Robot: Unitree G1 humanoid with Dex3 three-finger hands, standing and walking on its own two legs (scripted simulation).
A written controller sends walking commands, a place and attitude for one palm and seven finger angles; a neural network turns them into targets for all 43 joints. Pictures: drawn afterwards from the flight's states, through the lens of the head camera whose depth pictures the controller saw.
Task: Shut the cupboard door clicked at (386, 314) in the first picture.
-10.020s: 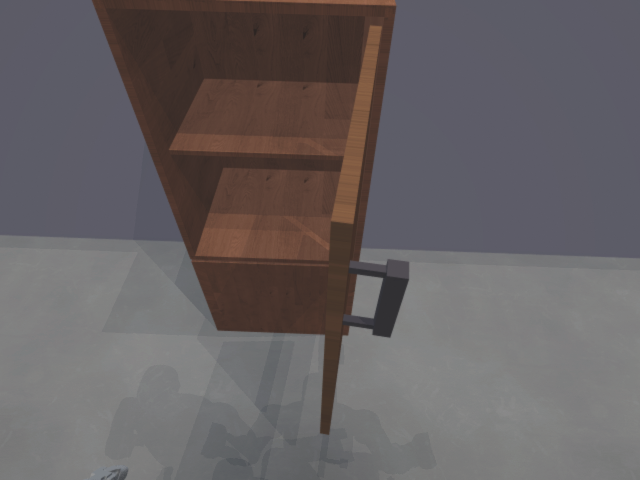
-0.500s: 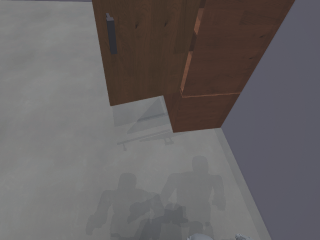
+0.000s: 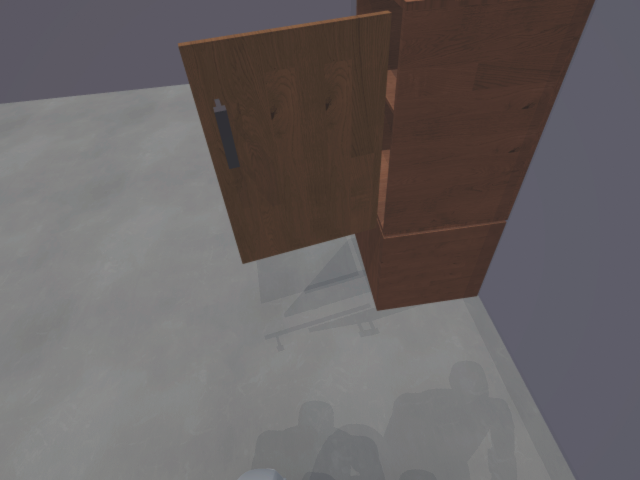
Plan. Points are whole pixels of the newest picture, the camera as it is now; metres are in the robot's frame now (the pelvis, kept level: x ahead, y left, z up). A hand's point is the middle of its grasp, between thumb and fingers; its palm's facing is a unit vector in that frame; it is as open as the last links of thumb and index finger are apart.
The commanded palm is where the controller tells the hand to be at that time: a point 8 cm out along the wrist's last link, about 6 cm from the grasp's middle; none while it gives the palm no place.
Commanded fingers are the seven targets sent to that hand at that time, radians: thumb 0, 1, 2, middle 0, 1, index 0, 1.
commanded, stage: take the last steps up to it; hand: left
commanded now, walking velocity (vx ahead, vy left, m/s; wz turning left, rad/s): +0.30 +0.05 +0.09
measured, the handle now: (225, 133) +0.74 +0.23 +0.07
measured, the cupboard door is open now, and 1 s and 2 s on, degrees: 100 100 100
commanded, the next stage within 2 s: come to a stop and stand still in 0.82 s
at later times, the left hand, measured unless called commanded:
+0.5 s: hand out of the picture +0.14 +0.26 -0.19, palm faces +0.09 -0.98 -0.18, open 7.4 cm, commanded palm none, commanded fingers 0.00 0.90 0.90 -0.20 -0.30 -0.20 -0.30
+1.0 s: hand (226, 335) +0.41 +0.22 -0.17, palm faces +0.05 -0.97 -0.23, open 7.1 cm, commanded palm none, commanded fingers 0.00 0.90 0.90 -0.20 -0.30 -0.20 -0.30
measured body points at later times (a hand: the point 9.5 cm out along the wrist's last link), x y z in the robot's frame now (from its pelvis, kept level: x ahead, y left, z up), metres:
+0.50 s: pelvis +0.17 +0.09 -0.01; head +0.18 +0.10 +0.44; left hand +0.14 +0.32 -0.17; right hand +0.26 -0.14 -0.15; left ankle +0.18 +0.17 -0.75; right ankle +0.14 -0.03 -0.66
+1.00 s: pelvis +0.33 +0.03 -0.01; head +0.36 +0.01 +0.44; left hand +0.41 +0.27 -0.15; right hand +0.29 -0.18 -0.18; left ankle +0.30 +0.17 -0.68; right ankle +0.38 -0.05 -0.75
